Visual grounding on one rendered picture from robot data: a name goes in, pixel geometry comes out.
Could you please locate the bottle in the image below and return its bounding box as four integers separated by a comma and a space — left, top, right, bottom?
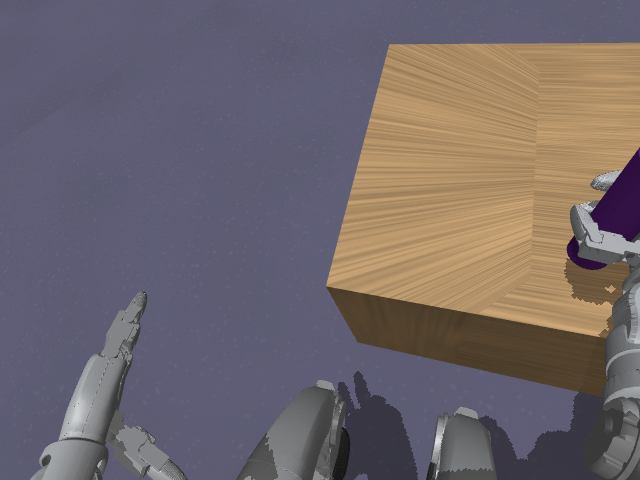
567, 148, 640, 270

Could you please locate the right robot hand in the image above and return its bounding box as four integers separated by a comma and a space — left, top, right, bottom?
570, 170, 640, 274

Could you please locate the left robot hand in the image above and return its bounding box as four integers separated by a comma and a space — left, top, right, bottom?
58, 290, 187, 480

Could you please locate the right robot arm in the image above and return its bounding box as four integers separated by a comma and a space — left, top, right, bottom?
583, 268, 640, 480

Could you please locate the left robot foot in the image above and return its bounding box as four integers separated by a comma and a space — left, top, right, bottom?
333, 427, 350, 480

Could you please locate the left robot arm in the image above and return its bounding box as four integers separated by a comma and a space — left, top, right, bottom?
30, 438, 109, 480

